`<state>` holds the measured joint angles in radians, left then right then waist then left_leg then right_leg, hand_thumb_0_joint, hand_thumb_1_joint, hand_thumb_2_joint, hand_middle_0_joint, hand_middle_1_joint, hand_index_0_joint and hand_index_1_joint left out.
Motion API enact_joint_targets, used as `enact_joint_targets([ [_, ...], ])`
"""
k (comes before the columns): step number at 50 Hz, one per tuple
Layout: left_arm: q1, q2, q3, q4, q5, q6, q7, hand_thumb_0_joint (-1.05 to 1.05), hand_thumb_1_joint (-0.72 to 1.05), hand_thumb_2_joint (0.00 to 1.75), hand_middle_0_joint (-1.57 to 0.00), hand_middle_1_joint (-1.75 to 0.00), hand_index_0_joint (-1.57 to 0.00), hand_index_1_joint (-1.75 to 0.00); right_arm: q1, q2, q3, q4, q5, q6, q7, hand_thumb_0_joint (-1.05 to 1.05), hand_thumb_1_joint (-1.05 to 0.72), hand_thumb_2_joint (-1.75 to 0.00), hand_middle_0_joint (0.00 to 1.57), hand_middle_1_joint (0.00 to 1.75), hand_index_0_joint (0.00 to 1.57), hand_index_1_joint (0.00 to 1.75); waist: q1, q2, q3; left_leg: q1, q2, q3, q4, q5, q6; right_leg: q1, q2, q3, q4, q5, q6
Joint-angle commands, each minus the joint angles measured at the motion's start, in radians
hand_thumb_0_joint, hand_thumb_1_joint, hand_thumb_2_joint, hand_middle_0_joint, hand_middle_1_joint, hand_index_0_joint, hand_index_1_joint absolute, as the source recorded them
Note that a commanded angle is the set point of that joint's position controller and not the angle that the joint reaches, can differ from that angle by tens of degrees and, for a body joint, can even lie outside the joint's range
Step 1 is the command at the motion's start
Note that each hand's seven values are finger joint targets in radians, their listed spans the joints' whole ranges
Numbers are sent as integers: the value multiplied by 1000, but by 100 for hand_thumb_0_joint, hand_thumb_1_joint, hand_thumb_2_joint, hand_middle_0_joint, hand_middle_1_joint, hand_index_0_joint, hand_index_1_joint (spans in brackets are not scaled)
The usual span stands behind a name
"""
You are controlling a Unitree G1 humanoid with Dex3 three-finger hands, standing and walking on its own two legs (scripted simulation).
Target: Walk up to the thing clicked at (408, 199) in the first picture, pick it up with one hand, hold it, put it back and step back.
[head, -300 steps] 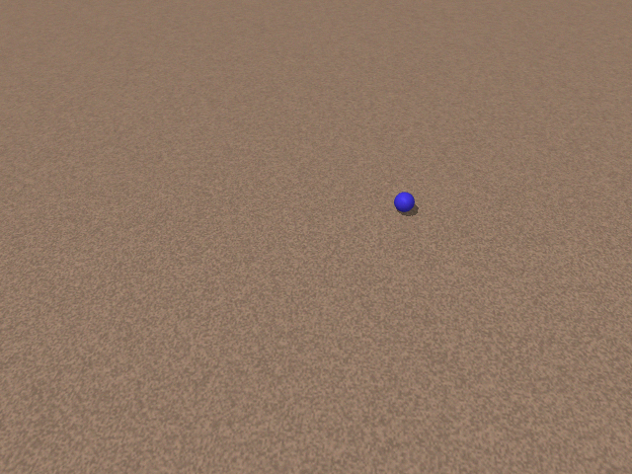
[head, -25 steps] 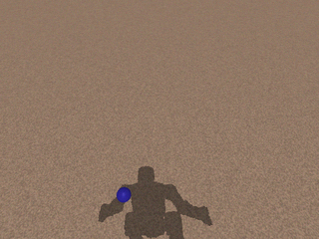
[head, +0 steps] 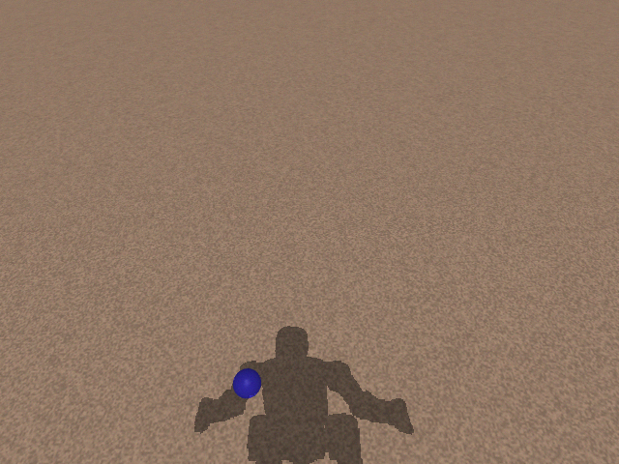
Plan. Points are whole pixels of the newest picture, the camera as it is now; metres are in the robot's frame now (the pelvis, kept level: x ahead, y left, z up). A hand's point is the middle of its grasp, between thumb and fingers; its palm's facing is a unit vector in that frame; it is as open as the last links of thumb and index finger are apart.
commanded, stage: stand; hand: left
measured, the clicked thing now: (247, 383) +0.48 +0.22 -0.74
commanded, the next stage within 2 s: none
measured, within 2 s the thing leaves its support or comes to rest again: neither
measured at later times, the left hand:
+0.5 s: hand out of the picture +0.08 +0.24 -0.15, palm faces -0.01 -0.94 -0.35, open 7.4 cm
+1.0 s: hand out of the picture +0.08 +0.23 -0.15, palm faces -0.01 -0.94 -0.35, open 7.4 cm
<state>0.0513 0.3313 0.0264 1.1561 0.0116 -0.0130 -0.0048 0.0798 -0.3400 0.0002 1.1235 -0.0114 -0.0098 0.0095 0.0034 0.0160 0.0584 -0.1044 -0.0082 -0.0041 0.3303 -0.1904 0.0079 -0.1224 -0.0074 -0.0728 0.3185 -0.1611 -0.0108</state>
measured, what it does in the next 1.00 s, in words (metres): stands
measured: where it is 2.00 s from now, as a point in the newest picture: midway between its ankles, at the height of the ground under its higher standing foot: outside the picture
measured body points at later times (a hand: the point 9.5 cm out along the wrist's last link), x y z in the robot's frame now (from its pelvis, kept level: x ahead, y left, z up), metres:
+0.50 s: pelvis +0.01 -0.01 +0.00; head +0.01 -0.02 +0.45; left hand +0.08 +0.29 -0.13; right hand +0.09 -0.31 -0.14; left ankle -0.01 +0.11 -0.75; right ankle +0.01 -0.11 -0.75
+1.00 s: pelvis +0.01 -0.02 +0.00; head +0.01 -0.03 +0.45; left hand +0.08 +0.28 -0.13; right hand +0.08 -0.32 -0.14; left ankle -0.01 +0.11 -0.75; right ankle +0.01 -0.11 -0.75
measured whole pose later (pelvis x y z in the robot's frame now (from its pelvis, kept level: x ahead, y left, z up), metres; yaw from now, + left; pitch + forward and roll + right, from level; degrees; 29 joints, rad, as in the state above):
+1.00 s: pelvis +0.01 -0.02 +0.00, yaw +1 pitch -2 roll +0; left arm 0.10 0.34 0.00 1.16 0.01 -0.02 0.00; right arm 0.12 -0.35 0.02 1.14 -0.01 -0.01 0.00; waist 0.00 0.02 0.04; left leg -0.08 0.02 -0.02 0.30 -0.18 -0.02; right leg -0.10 0.02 -0.09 0.29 -0.16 -0.04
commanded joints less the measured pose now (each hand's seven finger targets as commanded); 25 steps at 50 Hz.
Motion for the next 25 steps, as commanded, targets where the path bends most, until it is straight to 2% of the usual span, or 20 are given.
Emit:
enact_joint_targets([
  [1, -44, 206, 26, -60, -3, -21, 13, 0, 90, 90, -20, -30, -20, -30, -46, -207, -36, -55, -7, -29, -19, 0, -90, -90, 20, 30, 20, 30, 4, -6, -118, -17, 152, -125, -90, 153, 11, 79, -138, 135, -39, 101, -11],
  [7, -29, 214, 18, -57, -2, -24, 14, 0, 90, 90, -20, -30, -20, -30, -41, -213, -35, -49, -3, -31, -20, 0, -90, -90, 20, 30, 20, 30, -1, -16, -112, 0, 150, -116, -82, 178, 9, 73, -146, 135, -47, 131, -12],
  [13, -15, 217, 14, -52, -3, -25, 14, 0, 90, 90, -20, -30, -20, -30, -37, -212, -29, -42, 1, -29, -18, 0, -90, -90, 20, 30, 20, 30, 1, -24, -82, -19, 145, -118, -94, 128, 8, 60, -144, 140, -64, 97, -10],
  [20, -10, 218, 12, -57, -3, -28, 16, 0, 90, 90, -20, -30, -20, -30, -30, -222, -28, -44, -1, -28, -18, 0, -90, -90, 20, 30, 20, 30, -3, -16, -108, 2, 148, -113, -80, 171, 9, 76, -147, 138, -63, 145, -10],
  [25, 1, 217, 10, -53, -3, -27, 16, 0, 90, 90, -20, -30, -20, -30, -25, -220, -26, -42, 0, -24, -18, 0, -90, -90, 20, 30, 20, 30, -1, -6, -90, -19, 143, -112, -82, 131, 8, 71, -147, 141, -75, 127, -11],
])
